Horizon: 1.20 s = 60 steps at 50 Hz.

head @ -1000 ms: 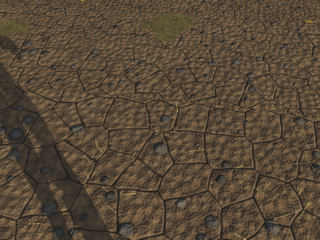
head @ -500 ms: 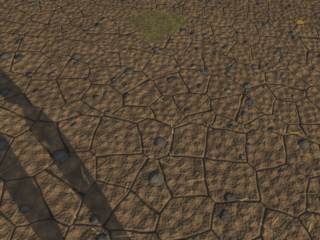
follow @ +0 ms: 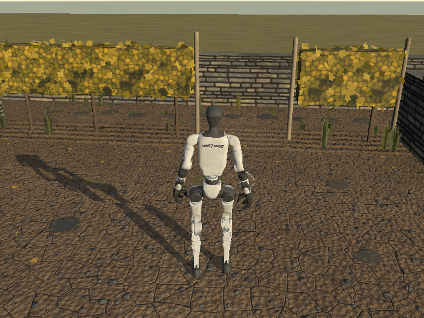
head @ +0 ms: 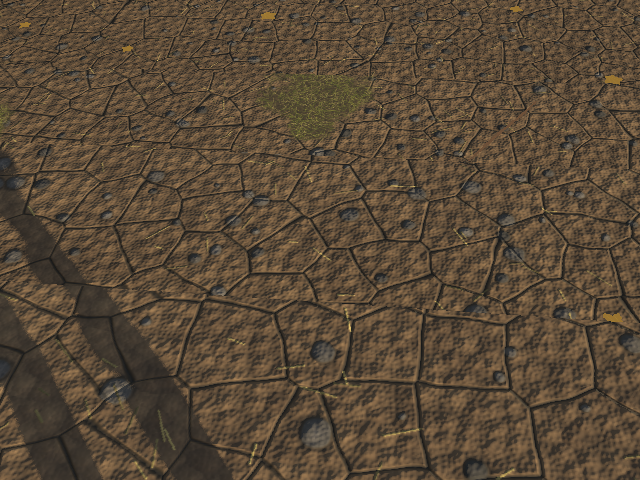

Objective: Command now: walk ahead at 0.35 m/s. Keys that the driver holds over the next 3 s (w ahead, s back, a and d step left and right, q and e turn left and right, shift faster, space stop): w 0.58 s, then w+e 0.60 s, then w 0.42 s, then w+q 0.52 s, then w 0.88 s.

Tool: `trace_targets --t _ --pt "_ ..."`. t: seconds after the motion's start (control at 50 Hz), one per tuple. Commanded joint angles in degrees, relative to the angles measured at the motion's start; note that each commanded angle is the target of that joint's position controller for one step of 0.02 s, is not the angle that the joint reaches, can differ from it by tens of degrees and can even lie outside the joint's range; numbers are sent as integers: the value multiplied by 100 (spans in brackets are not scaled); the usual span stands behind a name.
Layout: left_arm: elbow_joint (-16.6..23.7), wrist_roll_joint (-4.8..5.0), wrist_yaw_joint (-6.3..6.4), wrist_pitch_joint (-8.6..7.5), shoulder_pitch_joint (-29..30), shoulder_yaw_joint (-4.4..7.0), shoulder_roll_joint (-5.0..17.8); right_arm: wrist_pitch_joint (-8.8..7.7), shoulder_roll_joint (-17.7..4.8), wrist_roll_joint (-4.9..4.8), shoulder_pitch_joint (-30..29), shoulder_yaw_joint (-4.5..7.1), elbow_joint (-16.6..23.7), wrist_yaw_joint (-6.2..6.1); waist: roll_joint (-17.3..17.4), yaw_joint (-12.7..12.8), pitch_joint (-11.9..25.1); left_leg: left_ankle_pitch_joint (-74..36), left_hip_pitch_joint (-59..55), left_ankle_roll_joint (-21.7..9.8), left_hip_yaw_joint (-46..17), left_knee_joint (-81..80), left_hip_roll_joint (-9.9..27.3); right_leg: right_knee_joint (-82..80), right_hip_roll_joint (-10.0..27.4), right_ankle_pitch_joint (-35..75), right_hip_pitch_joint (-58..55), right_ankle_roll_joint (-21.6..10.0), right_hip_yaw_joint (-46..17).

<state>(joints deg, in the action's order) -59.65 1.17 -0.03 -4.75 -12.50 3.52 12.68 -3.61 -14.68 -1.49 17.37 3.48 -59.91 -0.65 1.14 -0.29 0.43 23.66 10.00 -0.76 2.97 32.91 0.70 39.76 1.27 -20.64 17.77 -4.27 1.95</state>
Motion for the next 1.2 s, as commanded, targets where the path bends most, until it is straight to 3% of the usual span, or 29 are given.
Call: trace_targets --t 0.02,0.04,0.06,0.08,0.12,0.16,0.26,0.36,0.42,0.46,0.48,0.5,0.52,0.54,0.56,0.58,0.62,0.7,0.82,0.94,1.0,1.04,1.06,1.08,1.1,1.12,1.14,1.16,1.2 --pt "111 50 -97 -188 -298 119 494 -92 -809 -47 -515 144 400 34 512 463 -223 -1872 162 -936 -1457 -728 1297 -911 -57 376 -223 -237 85" --pt "-177 45 -78 -188 -1164 308 1005 -136 -730 -25 -1100 108 681 42 -276 873 18 -2883 1116 -474 -537 727 562 -1471 400 1226 -1578 -475 -835" --pt "-407 25 -50 -133 -2000 455 1550 -256 -550 83 -1170 78 840 53 -1632 1000 380 -1530 2902 29 200 2860 -229 -1910 1416 2439 -3298 -930 -2647" --pt "-370 -32 -84 -133 -2009 259 1079 -320 -428 74 -1058 56 809 74 -1555 866 465 790 3833 -10 -399 3611 -292 -2118 2000 3190 -3570 -1210 -3493" --pt "-147 -86 -87 -147 -1334 84 649 -303 -386 -146 -1085 51 802 160 -632 486 -85 312 4322 -235 -628 4156 249 -2057 1853 3117 -3074 -1048 -2520" --pt "-24 -56 -89 -128 -927 -13 550 -238 -400 -58 -1162 97 810 151 -428 260 -428 -502 4008 -254 -469 3319 576 -2468 1527 3062 -2388 -730 -1709" --pt "62 -133 93 -60 -889 -2 810 -133 -40 29 -1970 -12 1129 167 -588 289 -717 -2016 2759 7 53 990 268 -3166 888 3041 -1211 -529 -623" --pt "-135 -8 131 -73 -1305 85 865 -114 -213 -31 -2588 -13 1405 270 -697 322 -842 -2562 2350 -240 -31 -163 152 -3323 1207 2975 -1754 -508 -504" --pt "-88 -24 142 8 -1097 165 1010 -135 -551 -4 -2006 149 1303 298 -797 -121 -258 -2112 1491 -515 63 -192 -105 -2391 1343 5073 -2341 -344 -369" --pt "-5 -74 137 98 -931 131 932 -94 -909 10 -409 372 825 246 -725 -888 649 -2056 -752 -808 44 -160 -149 -338 951 5492 -1566 -89 -120" --pt "107 -144 110 85 -1209 36 599 -68 -1288 108 444 465 648 188 190 -915 1420 -1537 -2607 -1283 -1680 -210 1115 1675 410 3292 143 117 67" --pt "72 -48 40 -61 -1762 -150 -59 -77 -1318 134 597 392 580 241 1481 -548 2223 -366 -3479 -2039 -4392 -1298 2194 3353 -515 -1197 1512 277 -554" --pt "158 97 -3 -186 -1185 6 559 -118 -895 53 243 273 600 260 933 -638 1565 318 -2908 -1753 -4334 -1692 1943 3952 -186 -1167 2080 152 -1008" --pt "353 192 -3 -256 -672 77 798 -160 -694 31 -321 206 711 257 642 -503 706 155 -1968 -1520 -3457 -1850 1791 3924 106 -656 2351 56 -783" --pt "419 152 53 -274 -418 93 794 -205 -584 90 -759 161 784 272 98 -293 342 -274 -1048 -1382 -2865 -2030 1600 3612 394 -114 2089 19 -690" --pt "414 67 103 -229 -404 151 755 -243 -443 174 -986 118 809 295 60 -99 104 -781 -348 -1292 -2387 -2158 1413 3312 580 193 1787 20 -657" --pt "326 76 137 -38 -783 154 470 -267 -261 232 -1026 60 738 292 283 175 90 -954 250 -1250 -1789 -2453 1274 3003 772 361 1304 19 -708" --pt "583 26 180 145 -192 204 520 -312 -611 251 -602 141 555 110 185 126 -329 -1091 399 -1272 -1190 -2880 1336 2156 853 1093 2054 218 -810" --pt "864 -5 -4 100 593 170 378 -279 -596 232 -154 124 452 -28 121 -128 -437 -2084 -202 -916 -36 -2787 1153 550 575 2746 2327 249 -586" --pt "1441 -1 -222 124 1493 17 240 -76 -765 128 415 195 321 -55 51 -444 -738 -2935 -1482 -845 424 -2285 1549 -313 438 2073 2685 92 -108" --pt "1603 17 -340 140 1150 123 506 54 -990 55 255 269 419 -94 411 -118 -344 -5466 -1719 -633 712 -1258 1610 -454 -15 1154 1703 -179 410" --pt "1274 51 -299 167 -457 442 1084 116 -1033 46 38 254 538 -129 364 759 572 -6171 -1043 -294 997 902 1267 -812 -484 1359 -638 -536 484" --pt "1145 38 -148 220 -1322 633 1706 38 -835 173 124 176 707 -116 -541 956 1251 -3907 525 -15 1038 2879 939 -849 627 1496 -2436 -993 -1321" --pt "1268 69 -164 176 -1084 611 1937 -185 -121 219 413 -44 1024 -14 -1613 374 1898 790 2772 292 85 4835 -435 -1997 1887 439 -3960 -2172 -4797" --pt "1269 -12 -181 165 -1288 473 1472 -440 -615 -39 -210 65 1151 78 -1030 745 1997 706 3413 85 -920 5089 -148 -2382 1827 295 -4098 -1942 -4769" --pt "1250 -39 -156 137 -1125 394 1114 -538 -711 -185 -528 89 1249 110 -889 724 1263 388 3749 -63 -823 4935 117 -2261 1614 661 -3583 -1671 -3803" --pt "1360 -51 -156 103 -701 339 961 -567 -693 -75 -638 96 1240 58 -240 461 700 -77 3493 -93 -802 4388 376 -2260 1341 1471 -2596 -1450 -3049" --pt "1464 -78 -142 80 -312 286 790 -521 -787 89 -692 177 1212 2 -124 242 496 -349 3064 -60 -777 3878 555 -2272 1110 2133 -1842 -1312 -2514" --pt "1601 -136 -100 60 -59 226 693 -328 -724 123 -430 216 1195 -16 -188 -77 377 -568 2485 55 -766 3392 688 -2466 919 2642 -1053 -1302 -2122"
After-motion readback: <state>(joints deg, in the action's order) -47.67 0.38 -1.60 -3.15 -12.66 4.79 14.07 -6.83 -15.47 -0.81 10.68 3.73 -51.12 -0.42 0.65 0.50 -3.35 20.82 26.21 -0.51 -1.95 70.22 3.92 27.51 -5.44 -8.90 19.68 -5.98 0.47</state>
